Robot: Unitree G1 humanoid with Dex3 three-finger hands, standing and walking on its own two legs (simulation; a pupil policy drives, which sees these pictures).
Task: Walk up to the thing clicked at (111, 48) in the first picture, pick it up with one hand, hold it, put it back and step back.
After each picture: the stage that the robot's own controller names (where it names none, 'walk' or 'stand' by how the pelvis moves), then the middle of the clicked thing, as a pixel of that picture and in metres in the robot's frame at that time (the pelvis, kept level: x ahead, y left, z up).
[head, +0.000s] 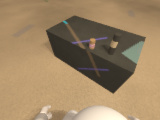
stand; (114, 44) +0.74 -0.23 -0.04
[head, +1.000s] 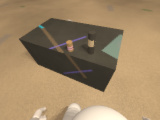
walk; (91, 43) +0.68 +0.03 +0.00
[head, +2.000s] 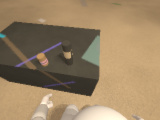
stand; (68, 54) +0.49 +0.20 -0.01
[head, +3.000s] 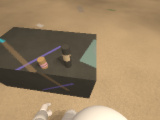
stand; (67, 57) +0.51 +0.21 -0.04
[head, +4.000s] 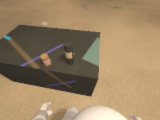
stand; (69, 54) +0.53 +0.20 -0.04
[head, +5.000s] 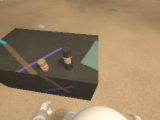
stand; (68, 59) +0.48 +0.20 -0.04
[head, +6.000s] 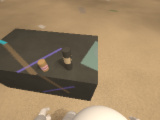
stand; (67, 59) +0.48 +0.20 -0.04
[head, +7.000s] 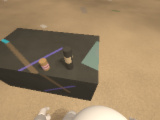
stand; (68, 59) +0.49 +0.20 -0.04
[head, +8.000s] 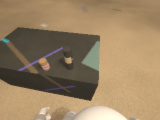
stand; (68, 59) +0.48 +0.20 -0.04
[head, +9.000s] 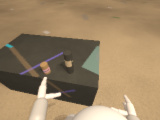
rise first; (69, 62) +0.48 +0.21 -0.04
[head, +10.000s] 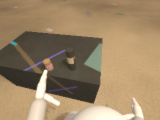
go down; (71, 59) +0.50 +0.20 -0.04
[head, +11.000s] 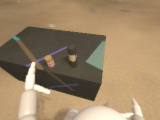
go down; (73, 57) +0.51 +0.19 -0.03
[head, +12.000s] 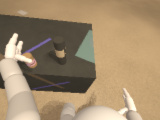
go down; (60, 52) +0.48 +0.19 +0.02
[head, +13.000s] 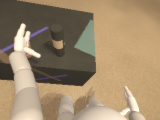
close in; (58, 43) +0.50 +0.20 +0.05
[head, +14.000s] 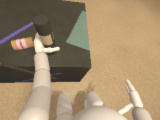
close; (47, 38) +0.51 +0.21 +0.07
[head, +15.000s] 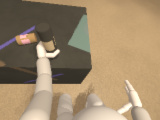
lift; (49, 44) +0.48 +0.21 +0.07
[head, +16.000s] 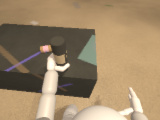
lift; (60, 57) +0.36 +0.18 +0.15
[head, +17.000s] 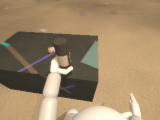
hold; (64, 60) +0.33 +0.17 +0.17
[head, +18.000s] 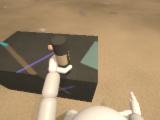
hold; (62, 58) +0.32 +0.17 +0.19
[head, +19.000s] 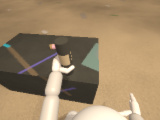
crouch; (65, 59) +0.33 +0.16 +0.18
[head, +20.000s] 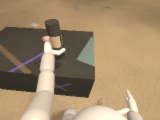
crouch; (56, 42) +0.45 +0.21 +0.19
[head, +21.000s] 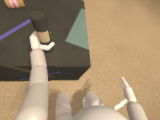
lower; (44, 35) +0.52 +0.22 +0.07
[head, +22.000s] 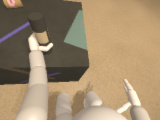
lower; (42, 37) +0.52 +0.22 +0.07
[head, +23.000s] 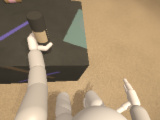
lower; (41, 36) +0.52 +0.23 +0.08
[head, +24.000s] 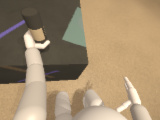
lower; (38, 34) +0.53 +0.23 +0.08
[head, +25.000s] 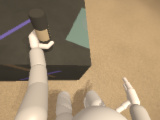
loosen; (43, 34) +0.52 +0.23 +0.08
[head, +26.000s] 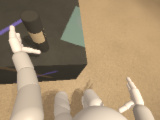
withdraw; (38, 36) +0.51 +0.23 +0.08
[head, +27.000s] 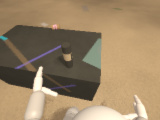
sink last; (67, 56) +0.48 +0.21 +0.01
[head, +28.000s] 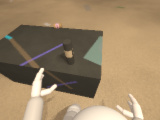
stand; (69, 53) +0.51 +0.21 +0.02
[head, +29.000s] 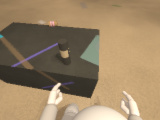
stand; (65, 53) +0.49 +0.22 +0.03
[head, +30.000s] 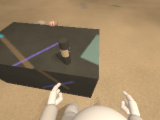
stand; (65, 52) +0.50 +0.22 +0.03
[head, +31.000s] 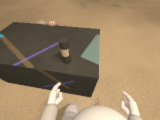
stand; (65, 52) +0.50 +0.22 +0.03
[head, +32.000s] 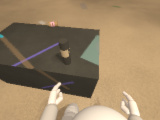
stand; (65, 52) +0.50 +0.22 +0.03
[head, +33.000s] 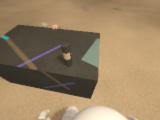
stand; (67, 55) +0.50 +0.22 -0.01
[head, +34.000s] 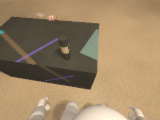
walk; (65, 49) +0.53 +0.23 -0.02
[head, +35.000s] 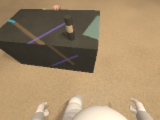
walk; (70, 29) +0.76 +0.24 -0.01
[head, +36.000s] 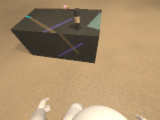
stand; (77, 20) +1.05 +0.22 -0.02
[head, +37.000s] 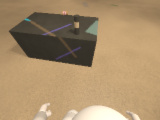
stand; (76, 25) +1.06 +0.22 -0.04
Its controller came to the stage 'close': yes
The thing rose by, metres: 0.22
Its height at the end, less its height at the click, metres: +0.00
